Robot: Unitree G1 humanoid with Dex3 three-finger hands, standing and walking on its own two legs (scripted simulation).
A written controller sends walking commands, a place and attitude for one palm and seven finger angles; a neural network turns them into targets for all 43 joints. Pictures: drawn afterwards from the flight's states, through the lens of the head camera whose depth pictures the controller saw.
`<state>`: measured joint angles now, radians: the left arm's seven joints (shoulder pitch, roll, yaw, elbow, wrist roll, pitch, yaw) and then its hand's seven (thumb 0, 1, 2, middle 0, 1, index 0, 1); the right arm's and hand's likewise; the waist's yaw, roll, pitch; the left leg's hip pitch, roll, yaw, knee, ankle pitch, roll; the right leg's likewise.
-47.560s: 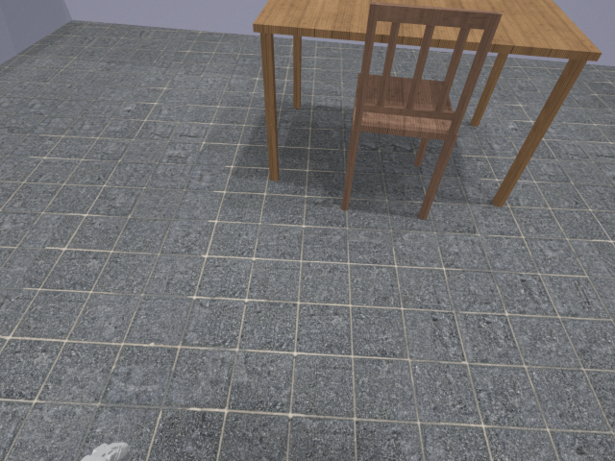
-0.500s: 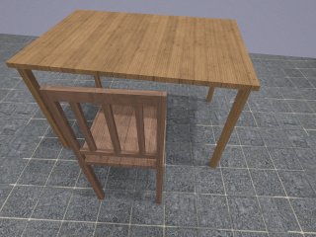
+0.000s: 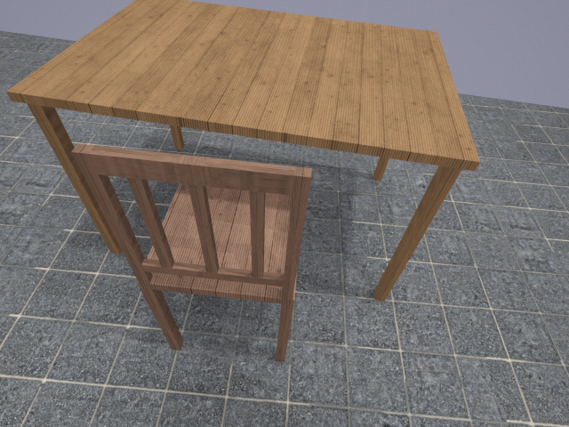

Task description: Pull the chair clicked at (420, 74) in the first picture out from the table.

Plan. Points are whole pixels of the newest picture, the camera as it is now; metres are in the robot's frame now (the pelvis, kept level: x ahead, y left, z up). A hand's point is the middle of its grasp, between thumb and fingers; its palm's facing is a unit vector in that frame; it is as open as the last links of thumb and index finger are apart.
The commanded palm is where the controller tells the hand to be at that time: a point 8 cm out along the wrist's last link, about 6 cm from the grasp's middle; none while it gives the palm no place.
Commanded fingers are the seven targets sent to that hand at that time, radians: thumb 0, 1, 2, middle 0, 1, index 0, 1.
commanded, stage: look again from close up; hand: left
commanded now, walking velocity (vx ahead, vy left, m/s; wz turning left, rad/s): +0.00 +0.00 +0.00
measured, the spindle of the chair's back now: (205, 231) +0.48 +0.19 -0.08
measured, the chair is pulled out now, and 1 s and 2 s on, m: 0.17 0.17 0.17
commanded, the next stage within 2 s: raise the hand toward the chair's back in 0.82 s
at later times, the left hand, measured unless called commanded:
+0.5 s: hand out of the picture +0.01 +0.18 -0.18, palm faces +0.01 -0.98 -0.19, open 7.4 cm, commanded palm none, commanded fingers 0.00 0.90 0.90 -0.20 -0.30 -0.20 -0.30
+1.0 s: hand out of the picture +0.05 +0.19 -0.14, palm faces +0.16 -0.97 -0.19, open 7.4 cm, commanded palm +0.10 +0.22 -0.07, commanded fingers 0.00 0.78 0.85 -0.19 -0.28 -0.19 -0.28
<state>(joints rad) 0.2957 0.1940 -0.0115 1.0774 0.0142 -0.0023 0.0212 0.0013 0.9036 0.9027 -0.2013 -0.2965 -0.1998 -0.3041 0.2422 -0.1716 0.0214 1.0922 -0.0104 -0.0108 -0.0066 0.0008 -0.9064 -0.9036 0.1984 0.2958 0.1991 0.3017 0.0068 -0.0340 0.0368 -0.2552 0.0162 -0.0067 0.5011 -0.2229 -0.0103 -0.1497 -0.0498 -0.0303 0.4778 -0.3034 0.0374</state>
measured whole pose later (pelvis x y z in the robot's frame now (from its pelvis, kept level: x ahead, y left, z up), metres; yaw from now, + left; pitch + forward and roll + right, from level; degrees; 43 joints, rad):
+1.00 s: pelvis +0.00 +0.00 +0.00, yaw -1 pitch -2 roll +0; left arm 0.43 0.17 0.02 0.62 -0.07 0.03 0.06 0.01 0.91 0.90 -0.20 -0.30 -0.20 -0.30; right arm 0.29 -0.18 0.02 1.02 0.00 -0.12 -0.06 0.01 -0.92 -0.90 0.20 0.30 0.20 0.30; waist 0.03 -0.01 0.07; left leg -0.24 0.02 0.01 0.48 -0.21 -0.01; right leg -0.14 -0.05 -0.02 0.46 -0.28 0.03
